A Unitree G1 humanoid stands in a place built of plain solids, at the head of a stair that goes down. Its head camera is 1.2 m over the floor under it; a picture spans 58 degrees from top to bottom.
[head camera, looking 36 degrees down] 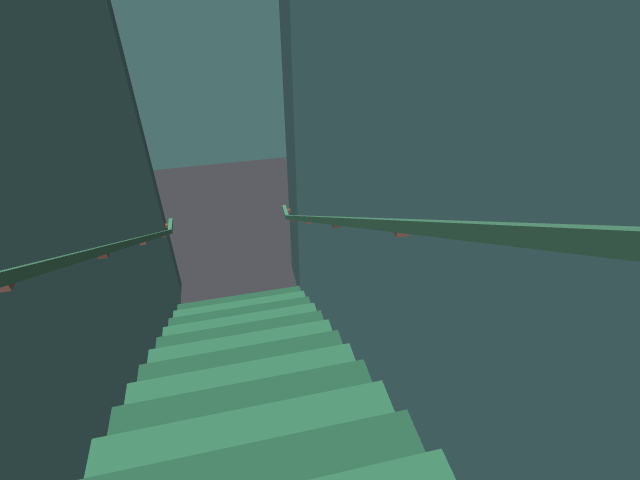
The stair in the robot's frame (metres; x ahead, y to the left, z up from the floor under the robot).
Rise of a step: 0.17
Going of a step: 0.28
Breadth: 1.40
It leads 13 degrees to the left of straight ahead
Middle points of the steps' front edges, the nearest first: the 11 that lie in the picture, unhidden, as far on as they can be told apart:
0.95 0.30 -0.52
1.22 0.36 -0.70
1.50 0.42 -0.87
1.77 0.49 -1.04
2.04 0.55 -1.22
2.31 0.61 -1.39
2.59 0.67 -1.56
2.86 0.74 -1.74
3.13 0.80 -1.91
3.41 0.86 -2.08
3.68 0.93 -2.26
